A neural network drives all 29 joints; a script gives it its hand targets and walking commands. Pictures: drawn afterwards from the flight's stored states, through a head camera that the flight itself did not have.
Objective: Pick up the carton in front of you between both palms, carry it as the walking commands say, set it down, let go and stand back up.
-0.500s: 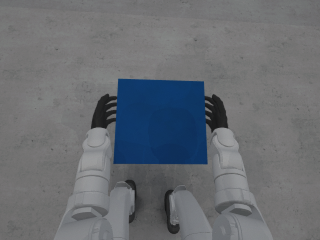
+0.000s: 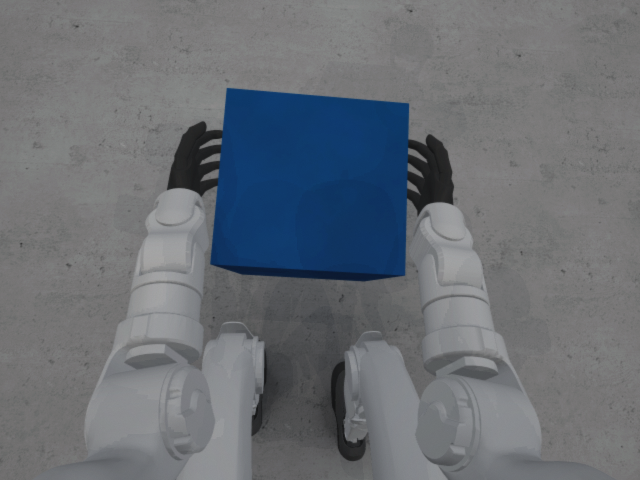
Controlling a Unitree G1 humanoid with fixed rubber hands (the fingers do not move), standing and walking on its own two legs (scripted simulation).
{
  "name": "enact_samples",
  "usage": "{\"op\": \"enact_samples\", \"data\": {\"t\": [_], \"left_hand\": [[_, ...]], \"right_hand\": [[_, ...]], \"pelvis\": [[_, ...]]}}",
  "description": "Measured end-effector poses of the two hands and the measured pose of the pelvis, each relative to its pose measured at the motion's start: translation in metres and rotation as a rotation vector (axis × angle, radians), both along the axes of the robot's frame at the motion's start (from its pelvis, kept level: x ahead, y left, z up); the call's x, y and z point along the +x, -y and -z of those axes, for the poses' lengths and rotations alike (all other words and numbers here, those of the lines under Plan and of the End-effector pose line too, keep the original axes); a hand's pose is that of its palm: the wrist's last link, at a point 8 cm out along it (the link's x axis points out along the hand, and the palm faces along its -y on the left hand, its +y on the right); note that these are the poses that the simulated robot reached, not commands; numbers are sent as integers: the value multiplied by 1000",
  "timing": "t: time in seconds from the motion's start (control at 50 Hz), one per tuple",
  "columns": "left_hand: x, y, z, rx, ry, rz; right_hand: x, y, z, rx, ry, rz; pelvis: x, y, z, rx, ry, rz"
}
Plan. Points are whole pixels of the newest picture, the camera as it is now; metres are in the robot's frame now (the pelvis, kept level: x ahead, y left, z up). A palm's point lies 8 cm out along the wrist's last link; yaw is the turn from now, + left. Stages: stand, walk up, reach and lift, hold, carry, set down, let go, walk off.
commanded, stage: set down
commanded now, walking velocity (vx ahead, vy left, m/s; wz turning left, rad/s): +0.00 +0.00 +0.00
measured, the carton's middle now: (309, 204) +0.46 +0.02 -0.17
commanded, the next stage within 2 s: none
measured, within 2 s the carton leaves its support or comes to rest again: rests again in 1.08 s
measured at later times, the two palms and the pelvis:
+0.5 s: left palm (215, 196) +0.49 +0.16 -0.25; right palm (397, 210) +0.47 -0.13 -0.24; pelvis -0.03 +0.01 -0.12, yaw -2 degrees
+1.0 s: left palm (224, 197) +0.51 +0.16 -0.34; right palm (383, 217) +0.49 -0.14 -0.34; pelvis -0.03 +0.00 -0.19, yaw -1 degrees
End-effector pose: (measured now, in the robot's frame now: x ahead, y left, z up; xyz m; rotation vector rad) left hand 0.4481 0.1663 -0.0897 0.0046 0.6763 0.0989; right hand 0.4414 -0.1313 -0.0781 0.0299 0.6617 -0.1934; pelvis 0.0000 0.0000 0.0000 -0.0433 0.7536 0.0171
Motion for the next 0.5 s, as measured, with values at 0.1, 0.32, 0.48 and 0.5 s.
{"op": "enact_samples", "data": {"t": [0.1,0.32,0.48,0.5], "left_hand": [[9,1,35,-2,1,10],[26,0,105,0,-14,27],[39,2,154,12,-32,43],[41,3,160,14,-34,47]], "right_hand": [[6,1,35,-3,2,10],[20,1,104,-10,-13,17],[31,2,152,-16,-31,19],[32,3,158,-16,-34,19]], "pelvis": [[-6,-4,28,-7,-25,3],[-18,-12,80,-15,-46,8],[-25,-13,113,-17,-51,11],[-26,-13,117,-17,-50,12]]}}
